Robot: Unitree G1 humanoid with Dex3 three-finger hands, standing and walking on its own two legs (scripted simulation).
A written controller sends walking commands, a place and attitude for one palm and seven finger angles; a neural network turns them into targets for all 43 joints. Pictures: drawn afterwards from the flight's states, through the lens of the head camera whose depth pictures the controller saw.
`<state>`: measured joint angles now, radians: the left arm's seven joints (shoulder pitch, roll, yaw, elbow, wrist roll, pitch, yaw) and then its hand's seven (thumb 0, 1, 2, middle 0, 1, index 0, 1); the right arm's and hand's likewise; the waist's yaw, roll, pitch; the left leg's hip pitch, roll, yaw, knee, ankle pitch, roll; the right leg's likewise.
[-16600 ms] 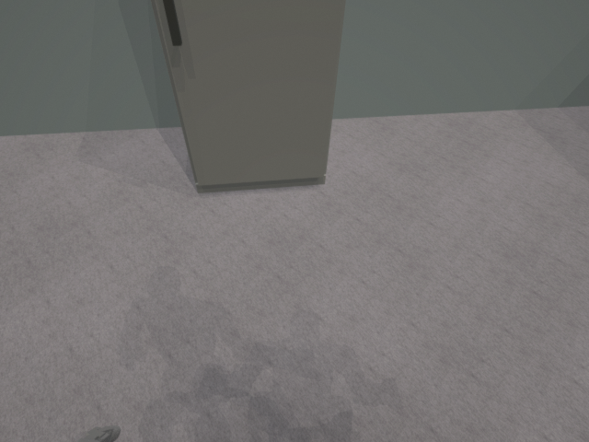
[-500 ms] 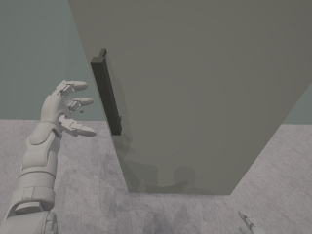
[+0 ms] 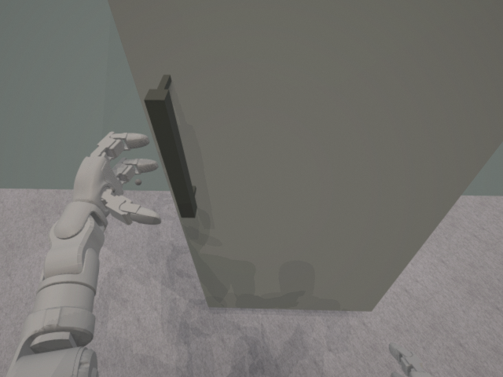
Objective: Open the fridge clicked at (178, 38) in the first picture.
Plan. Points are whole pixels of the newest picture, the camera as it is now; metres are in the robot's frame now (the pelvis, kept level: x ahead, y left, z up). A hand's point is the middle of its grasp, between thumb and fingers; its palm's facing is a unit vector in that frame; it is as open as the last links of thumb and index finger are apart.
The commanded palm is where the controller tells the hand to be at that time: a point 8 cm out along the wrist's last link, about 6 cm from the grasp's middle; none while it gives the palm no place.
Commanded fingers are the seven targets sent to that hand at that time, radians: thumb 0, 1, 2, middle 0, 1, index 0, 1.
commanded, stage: move the hooked fingers beside the handle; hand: left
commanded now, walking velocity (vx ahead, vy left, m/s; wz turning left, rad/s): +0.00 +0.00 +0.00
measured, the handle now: (179, 154) +0.44 +0.15 +0.13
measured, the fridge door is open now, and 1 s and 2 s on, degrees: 0 0 0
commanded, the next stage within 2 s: feel for the door with the fingertips in 0.24 s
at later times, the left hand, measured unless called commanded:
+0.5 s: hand (138, 187) +0.36 +0.20 +0.13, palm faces +0.05 -1.00 +0.00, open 14.0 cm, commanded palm +0.33 +0.24 +0.13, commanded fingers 0.00 -0.50 0.30 -0.30 -1.20 -0.30 -1.20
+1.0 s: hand (148, 177) +0.38 +0.19 +0.13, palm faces +0.06 -1.00 -0.01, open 14.0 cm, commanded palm +0.36 +0.23 +0.13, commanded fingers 0.00 -0.50 0.30 -0.30 -1.20 -0.30 -1.20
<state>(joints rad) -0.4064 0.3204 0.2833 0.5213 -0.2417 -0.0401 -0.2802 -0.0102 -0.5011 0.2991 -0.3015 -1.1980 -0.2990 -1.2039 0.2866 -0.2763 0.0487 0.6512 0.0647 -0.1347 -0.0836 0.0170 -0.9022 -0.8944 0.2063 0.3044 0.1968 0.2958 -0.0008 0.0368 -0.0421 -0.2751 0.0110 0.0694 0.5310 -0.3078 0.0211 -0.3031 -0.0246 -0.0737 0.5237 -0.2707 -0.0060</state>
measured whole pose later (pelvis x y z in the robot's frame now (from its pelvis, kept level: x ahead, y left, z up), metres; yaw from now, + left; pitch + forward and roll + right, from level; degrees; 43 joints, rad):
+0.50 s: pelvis +0.00 -0.01 +0.00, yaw +0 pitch +2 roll +0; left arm -0.35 0.30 0.27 0.45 -0.23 -0.01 -0.23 -0.01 -0.50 0.30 -0.30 -1.20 -0.30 -1.20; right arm 0.25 -0.26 0.05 0.64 0.07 -0.13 -0.08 0.02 -0.90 -0.89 0.21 0.30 0.20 0.30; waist 0.01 0.04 -0.03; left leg -0.24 0.02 0.06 0.52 -0.30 0.01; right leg -0.27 -0.02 -0.08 0.51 -0.27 -0.01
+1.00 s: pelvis +0.00 -0.01 +0.00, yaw +0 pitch +2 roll +0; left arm -0.42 0.30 0.25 0.52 -0.21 -0.04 -0.19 -0.01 -0.50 0.30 -0.30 -1.20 -0.30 -1.20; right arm 0.27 -0.26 0.05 0.66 0.06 -0.11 -0.08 0.02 -0.90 -0.89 0.21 0.30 0.20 0.30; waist 0.00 0.04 -0.03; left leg -0.25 0.02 0.07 0.52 -0.30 0.01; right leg -0.28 -0.01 -0.07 0.51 -0.27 -0.02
